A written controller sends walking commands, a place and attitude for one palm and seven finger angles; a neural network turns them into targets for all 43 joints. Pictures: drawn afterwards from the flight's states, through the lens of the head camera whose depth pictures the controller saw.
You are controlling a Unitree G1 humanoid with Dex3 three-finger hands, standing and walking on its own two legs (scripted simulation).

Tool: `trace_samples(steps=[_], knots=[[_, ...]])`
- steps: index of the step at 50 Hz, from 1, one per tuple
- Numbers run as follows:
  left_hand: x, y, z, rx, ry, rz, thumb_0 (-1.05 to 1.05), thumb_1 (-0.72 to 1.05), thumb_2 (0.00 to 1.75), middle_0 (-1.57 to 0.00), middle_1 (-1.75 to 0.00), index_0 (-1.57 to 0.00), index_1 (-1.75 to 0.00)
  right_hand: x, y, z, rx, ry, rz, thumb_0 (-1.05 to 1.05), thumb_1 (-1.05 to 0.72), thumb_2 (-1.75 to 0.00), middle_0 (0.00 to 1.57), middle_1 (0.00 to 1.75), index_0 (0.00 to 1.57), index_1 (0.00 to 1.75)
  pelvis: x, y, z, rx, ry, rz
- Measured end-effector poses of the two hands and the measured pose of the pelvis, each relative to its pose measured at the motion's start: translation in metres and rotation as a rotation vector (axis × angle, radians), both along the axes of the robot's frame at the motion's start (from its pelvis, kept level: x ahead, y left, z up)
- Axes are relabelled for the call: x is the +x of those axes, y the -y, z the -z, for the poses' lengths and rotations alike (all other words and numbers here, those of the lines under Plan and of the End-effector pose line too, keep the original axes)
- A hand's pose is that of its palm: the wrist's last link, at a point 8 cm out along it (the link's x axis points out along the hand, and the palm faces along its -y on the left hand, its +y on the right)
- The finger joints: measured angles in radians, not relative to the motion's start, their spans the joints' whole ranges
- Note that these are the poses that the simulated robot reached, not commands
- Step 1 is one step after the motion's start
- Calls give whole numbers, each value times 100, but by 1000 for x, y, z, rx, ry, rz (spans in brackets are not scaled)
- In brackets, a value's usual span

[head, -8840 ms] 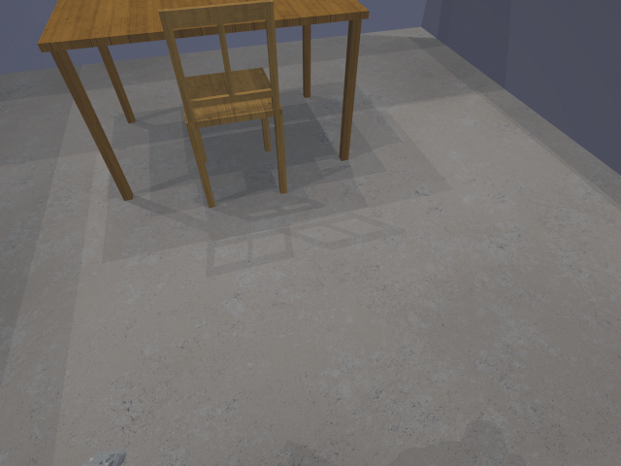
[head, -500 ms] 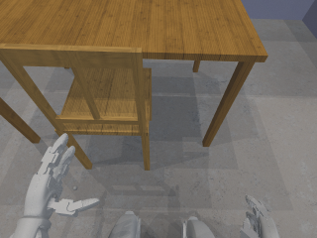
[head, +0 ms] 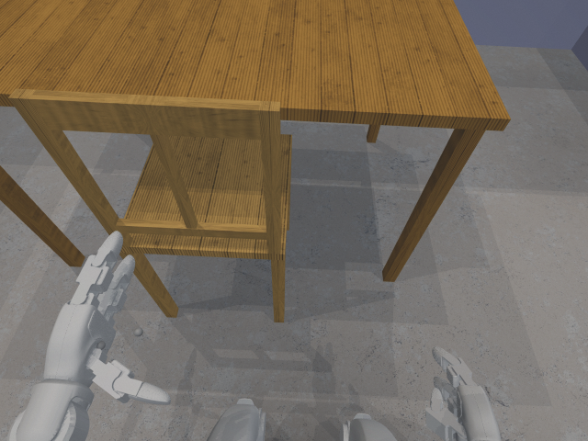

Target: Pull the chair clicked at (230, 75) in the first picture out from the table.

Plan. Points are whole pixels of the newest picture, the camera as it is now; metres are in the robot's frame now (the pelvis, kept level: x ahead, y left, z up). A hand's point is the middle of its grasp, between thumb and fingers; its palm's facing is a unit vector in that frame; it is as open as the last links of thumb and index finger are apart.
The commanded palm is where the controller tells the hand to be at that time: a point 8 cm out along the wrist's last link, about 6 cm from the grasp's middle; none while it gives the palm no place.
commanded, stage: raise the hand toward the chair's back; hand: left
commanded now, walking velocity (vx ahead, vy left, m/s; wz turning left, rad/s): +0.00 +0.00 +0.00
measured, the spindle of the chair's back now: (177, 185) +0.52 +0.24 -0.02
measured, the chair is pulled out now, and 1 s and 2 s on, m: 0.00 0.00 0.00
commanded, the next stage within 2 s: aim the fingers beside a spindle in 0.58 s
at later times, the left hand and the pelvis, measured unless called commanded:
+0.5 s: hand (155, 322) +0.25 +0.19 +0.05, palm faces +0.03 -1.00 -0.06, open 17.0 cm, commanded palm +0.22 +0.24 +0.05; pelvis +0.00 -0.02 +0.00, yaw +0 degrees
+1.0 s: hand (159, 305) +0.27 +0.19 +0.04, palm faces +0.01 -1.00 -0.05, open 17.0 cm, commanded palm +0.25 +0.25 +0.04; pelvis +0.00 -0.02 +0.00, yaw +0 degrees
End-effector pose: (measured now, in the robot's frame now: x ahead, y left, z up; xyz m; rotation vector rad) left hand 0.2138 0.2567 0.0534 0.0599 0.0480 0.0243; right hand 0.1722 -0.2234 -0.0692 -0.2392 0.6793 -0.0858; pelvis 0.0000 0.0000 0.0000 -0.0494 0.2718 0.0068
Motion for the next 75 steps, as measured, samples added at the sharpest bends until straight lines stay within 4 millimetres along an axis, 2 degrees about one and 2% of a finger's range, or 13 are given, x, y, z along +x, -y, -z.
trace_samples(steps=[10,19,38,45,53,66,75], knots=[[13,4,-2,-8,-3,11,-2,-50,30,-7,-8,-6,-8,-19,23,1,-25,-49,55,1,-90,-90,20,30,20,30,2,6,-4,8,1,6],[13,14,-1,-2,3,3,-2,-50,30,-7,-8,-6,-8,-20,35,0,-28,-46,71,1,-90,-90,20,30,20,30,4,12,-5,16,2,9],[11,19,0,2,7,-9,-2,-50,30,-7,-8,-6,-8,-4,32,4,0,-16,39,1,-90,-90,20,30,20,30,3,20,-2,23,1,3],[27,10,9,-5,16,-9,-2,-50,30,-7,-8,-6,-8,-9,36,10,-22,-37,41,1,-90,-90,20,30,20,30,1,19,2,19,-12,4],[42,12,12,-15,14,17,-2,-50,30,-7,-8,-6,-8,-22,38,13,-30,-73,66,1,-90,-90,20,30,20,30,1,15,3,19,-25,11],[63,-2,24,-14,27,3,-2,-50,30,-7,-8,-6,-8,-36,33,26,-40,-137,74,1,-90,-90,20,30,20,30,-3,8,10,15,-55,18],[76,-1,33,-24,26,16,-2,-50,30,-7,-8,-6,-8,-38,28,32,-46,-153,70,1,-90,-90,20,30,20,30,-6,3,15,12,-71,20]])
